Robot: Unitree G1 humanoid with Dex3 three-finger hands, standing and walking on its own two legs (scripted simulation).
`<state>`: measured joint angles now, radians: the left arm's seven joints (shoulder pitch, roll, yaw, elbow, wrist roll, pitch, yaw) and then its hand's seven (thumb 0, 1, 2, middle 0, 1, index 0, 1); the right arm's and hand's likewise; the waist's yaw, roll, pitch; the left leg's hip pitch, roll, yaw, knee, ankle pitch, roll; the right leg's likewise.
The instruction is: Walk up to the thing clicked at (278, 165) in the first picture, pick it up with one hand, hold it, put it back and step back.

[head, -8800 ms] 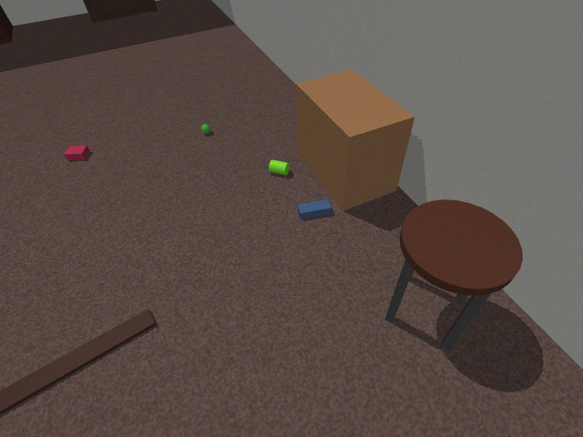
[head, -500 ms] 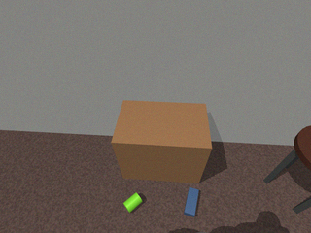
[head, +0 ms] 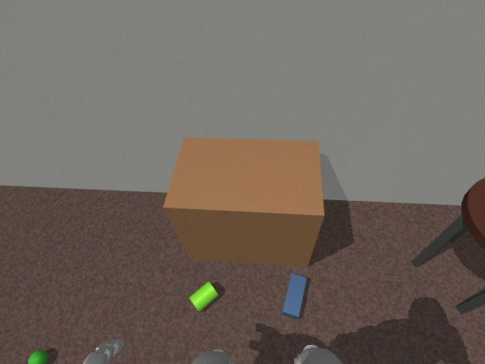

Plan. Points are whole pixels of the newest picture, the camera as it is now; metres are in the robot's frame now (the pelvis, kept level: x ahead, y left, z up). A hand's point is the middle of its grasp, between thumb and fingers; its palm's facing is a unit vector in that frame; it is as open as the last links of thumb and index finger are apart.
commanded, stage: walk up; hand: left
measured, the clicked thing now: (203, 296) +0.43 +0.23 -0.71
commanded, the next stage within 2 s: none
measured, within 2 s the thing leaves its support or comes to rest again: neither
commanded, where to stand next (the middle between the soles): +0.08 +0.00 m, yaw -1 degrees
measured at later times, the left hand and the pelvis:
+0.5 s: hand out of the picture +0.09 +0.26 -0.12, palm faces +0.02 -0.93 -0.37, open 7.4 cm; pelvis +0.02 -0.01 +0.03, yaw +2 degrees
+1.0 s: hand out of the picture +0.09 +0.28 -0.13, palm faces -0.01 -0.90 -0.43, open 7.4 cm; pelvis -0.03 +0.01 +0.01, yaw +2 degrees
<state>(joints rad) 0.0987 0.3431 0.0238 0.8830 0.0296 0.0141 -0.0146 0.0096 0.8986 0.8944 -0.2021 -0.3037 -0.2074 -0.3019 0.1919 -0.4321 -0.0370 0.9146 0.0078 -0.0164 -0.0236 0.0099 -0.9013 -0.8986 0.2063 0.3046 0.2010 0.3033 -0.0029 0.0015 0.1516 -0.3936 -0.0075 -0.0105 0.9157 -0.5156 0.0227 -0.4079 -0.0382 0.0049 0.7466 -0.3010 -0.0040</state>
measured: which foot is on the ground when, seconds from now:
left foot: down 0.00-0.96, up 0.98-1.00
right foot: down 0.00-1.00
